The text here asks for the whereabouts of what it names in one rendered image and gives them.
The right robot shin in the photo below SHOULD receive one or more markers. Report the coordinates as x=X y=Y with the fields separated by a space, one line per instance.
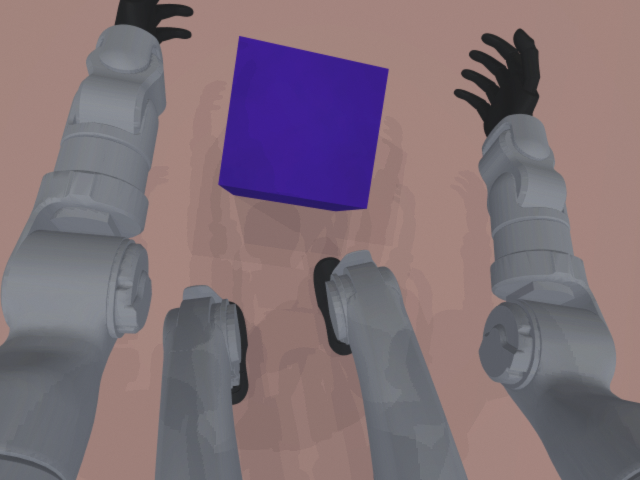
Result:
x=364 y=256

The robot left hand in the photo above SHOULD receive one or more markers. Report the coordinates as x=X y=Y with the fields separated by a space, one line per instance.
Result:
x=146 y=15

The right robot forearm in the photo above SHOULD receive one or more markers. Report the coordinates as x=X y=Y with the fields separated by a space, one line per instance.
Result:
x=526 y=201

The robot right hand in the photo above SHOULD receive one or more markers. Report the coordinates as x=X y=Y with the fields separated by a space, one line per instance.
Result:
x=518 y=84

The carton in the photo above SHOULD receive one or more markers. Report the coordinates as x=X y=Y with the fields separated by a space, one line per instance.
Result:
x=302 y=127

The left robot forearm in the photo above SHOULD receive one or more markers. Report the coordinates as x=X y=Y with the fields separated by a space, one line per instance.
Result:
x=106 y=151

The left robot foot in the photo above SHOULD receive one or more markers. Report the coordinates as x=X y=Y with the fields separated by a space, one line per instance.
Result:
x=239 y=392

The robot left upper arm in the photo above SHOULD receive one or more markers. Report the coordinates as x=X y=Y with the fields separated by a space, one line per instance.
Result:
x=69 y=297

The robot right upper arm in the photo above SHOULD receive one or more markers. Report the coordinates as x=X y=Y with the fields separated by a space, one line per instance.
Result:
x=556 y=363

